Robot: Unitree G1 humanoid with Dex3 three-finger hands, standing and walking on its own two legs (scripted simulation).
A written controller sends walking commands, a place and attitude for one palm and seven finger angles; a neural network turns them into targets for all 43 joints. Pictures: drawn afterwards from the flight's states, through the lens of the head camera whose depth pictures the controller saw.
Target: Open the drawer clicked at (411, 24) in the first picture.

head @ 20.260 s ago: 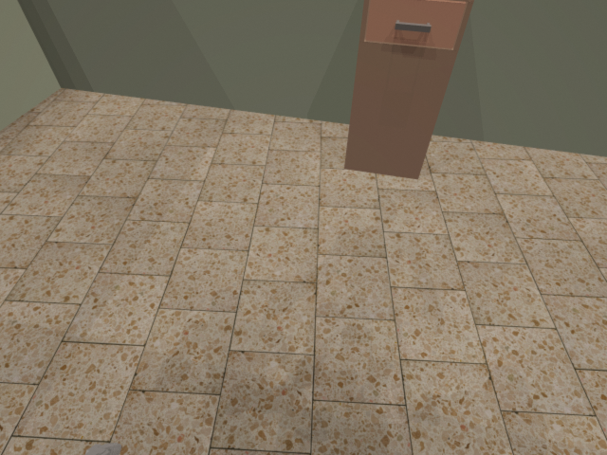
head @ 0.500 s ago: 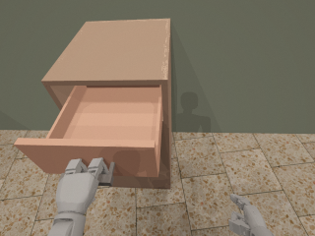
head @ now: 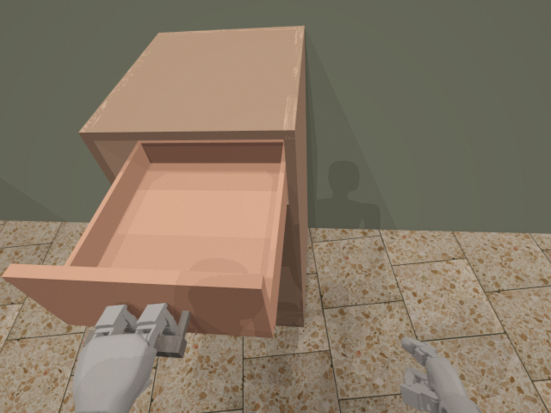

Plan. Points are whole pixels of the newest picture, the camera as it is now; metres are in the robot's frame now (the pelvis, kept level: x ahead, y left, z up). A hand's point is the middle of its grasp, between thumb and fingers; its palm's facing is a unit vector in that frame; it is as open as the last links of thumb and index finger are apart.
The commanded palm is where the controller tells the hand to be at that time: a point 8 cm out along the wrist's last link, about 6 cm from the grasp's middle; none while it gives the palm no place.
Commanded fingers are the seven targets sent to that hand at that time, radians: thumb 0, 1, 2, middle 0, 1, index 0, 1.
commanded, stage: pull the drawer open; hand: left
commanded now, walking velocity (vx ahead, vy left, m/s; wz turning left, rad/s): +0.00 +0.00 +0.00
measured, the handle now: (141, 329) +0.23 +0.21 +0.04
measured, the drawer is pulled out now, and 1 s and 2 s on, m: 0.28 0.30 0.30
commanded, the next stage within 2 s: open the thumb to release the handle in 0.46 s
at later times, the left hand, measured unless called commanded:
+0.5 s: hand (133, 392) +0.15 +0.20 +0.02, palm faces -0.02 -0.13 -0.99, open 5.6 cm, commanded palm +0.10 +0.20 +0.07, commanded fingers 0.00 0.90 0.90 -0.40 -1.35 -0.40 -1.35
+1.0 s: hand (130, 384) +0.16 +0.21 +0.01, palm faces +0.01 -0.10 -0.99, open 10.5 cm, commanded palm +0.15 +0.21 +0.07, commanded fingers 0.00 -0.50 0.30 -0.30 -1.20 -0.30 -1.20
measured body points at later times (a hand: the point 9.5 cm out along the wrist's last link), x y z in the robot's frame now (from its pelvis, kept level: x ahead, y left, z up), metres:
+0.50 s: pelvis +0.00 -0.01 -0.01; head +0.03 -0.05 +0.44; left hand +0.15 +0.21 +0.07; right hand +0.21 -0.22 -0.10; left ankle +0.02 +0.10 -0.68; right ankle -0.04 -0.05 -0.68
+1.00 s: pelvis -0.01 -0.01 +0.00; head +0.02 -0.05 +0.45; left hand +0.16 +0.21 +0.07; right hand +0.21 -0.22 -0.10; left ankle +0.02 +0.10 -0.68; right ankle -0.04 -0.05 -0.68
